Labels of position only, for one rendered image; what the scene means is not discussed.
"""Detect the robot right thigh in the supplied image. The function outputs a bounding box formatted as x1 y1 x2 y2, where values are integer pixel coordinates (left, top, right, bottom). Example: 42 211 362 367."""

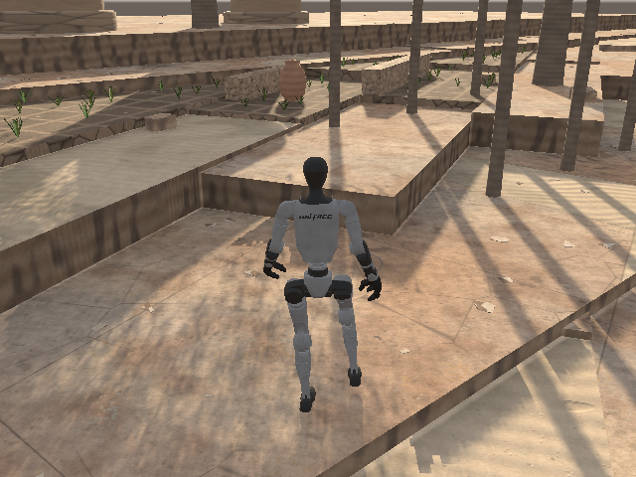
332 275 353 326

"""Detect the humanoid robot torso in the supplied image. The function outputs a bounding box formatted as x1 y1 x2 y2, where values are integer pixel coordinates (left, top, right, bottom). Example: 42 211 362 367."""
293 195 340 298

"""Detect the left robot hand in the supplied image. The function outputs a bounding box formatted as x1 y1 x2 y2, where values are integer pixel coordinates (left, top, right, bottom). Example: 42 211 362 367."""
263 262 286 279

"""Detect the left robot upper arm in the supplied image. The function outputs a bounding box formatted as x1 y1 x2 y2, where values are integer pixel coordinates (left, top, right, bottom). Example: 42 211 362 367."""
268 200 296 253

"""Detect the right robot hand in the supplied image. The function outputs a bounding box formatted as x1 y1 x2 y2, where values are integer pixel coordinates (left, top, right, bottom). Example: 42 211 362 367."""
359 277 382 301

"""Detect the right robot forearm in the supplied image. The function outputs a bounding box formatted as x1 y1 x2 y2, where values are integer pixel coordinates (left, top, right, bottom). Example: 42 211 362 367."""
356 240 379 281

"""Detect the right robot upper arm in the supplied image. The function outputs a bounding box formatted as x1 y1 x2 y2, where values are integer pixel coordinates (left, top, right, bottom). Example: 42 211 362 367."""
337 200 366 255

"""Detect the left robot forearm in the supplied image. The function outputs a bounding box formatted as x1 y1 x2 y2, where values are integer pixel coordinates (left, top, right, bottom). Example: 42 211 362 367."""
264 239 279 267

